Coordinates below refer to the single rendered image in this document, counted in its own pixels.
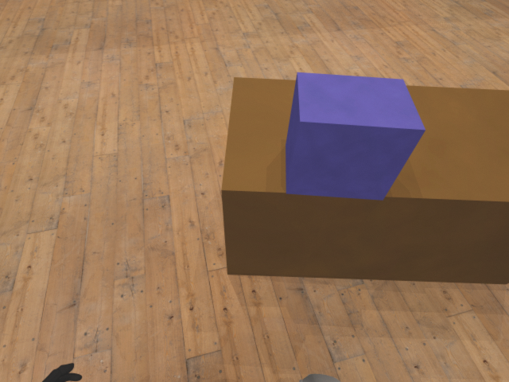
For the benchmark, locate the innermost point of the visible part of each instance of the robot left hand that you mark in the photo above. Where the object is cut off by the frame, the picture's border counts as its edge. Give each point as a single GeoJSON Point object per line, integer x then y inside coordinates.
{"type": "Point", "coordinates": [62, 374]}

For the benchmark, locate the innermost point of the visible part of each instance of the carton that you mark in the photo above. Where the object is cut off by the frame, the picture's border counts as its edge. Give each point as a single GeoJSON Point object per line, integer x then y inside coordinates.
{"type": "Point", "coordinates": [349, 136]}

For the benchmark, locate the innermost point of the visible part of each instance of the pedestal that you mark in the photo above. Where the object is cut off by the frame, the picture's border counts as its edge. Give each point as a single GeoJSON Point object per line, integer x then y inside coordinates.
{"type": "Point", "coordinates": [445, 218]}

